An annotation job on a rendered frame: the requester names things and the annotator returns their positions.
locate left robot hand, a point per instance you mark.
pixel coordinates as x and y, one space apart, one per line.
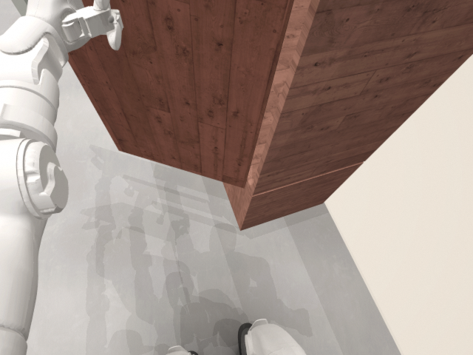
63 16

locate handle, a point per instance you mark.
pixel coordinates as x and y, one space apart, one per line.
21 6

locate left robot shin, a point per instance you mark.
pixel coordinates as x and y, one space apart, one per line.
176 348

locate robot left upper arm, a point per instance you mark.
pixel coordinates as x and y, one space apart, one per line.
33 186

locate robot left forearm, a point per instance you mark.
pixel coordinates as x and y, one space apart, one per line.
32 57

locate cupboard door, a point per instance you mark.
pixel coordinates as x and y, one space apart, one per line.
190 83

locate right robot thigh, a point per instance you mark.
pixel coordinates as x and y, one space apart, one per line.
270 339

